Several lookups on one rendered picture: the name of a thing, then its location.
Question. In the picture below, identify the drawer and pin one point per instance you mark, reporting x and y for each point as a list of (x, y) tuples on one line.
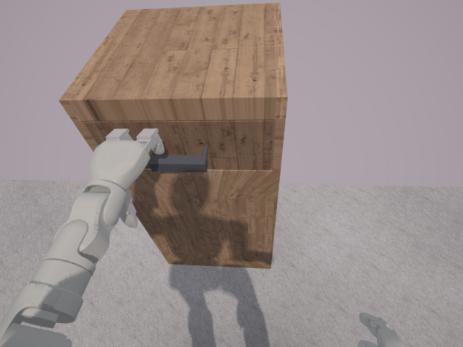
[(232, 144)]

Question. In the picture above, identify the robot left upper arm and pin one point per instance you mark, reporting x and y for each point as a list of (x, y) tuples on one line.
[(25, 336)]

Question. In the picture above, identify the left robot hand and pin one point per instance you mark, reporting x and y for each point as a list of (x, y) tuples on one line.
[(121, 160)]

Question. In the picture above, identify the left robot forearm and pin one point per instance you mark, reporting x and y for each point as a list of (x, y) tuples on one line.
[(54, 294)]

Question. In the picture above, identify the right robot hand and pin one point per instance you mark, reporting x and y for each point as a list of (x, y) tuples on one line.
[(379, 328)]

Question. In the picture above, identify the cabinet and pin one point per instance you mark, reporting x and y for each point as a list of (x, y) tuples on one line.
[(195, 63)]

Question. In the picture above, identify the handle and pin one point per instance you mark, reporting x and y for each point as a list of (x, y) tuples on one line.
[(180, 163)]

